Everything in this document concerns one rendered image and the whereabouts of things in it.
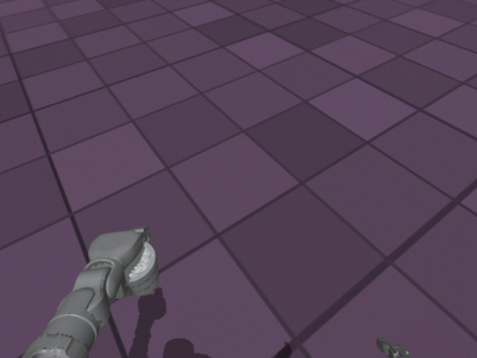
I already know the left robot arm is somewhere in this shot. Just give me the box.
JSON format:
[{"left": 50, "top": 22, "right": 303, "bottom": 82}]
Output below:
[{"left": 22, "top": 257, "right": 124, "bottom": 358}]

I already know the cup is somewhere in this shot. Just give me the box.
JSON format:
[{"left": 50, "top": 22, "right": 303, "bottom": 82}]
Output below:
[{"left": 124, "top": 242, "right": 159, "bottom": 296}]

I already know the right robot hand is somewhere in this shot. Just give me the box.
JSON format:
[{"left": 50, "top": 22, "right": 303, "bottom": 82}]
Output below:
[{"left": 377, "top": 338, "right": 413, "bottom": 358}]

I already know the left robot hand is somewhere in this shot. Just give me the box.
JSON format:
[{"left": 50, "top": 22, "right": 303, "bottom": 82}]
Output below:
[{"left": 88, "top": 226, "right": 152, "bottom": 299}]

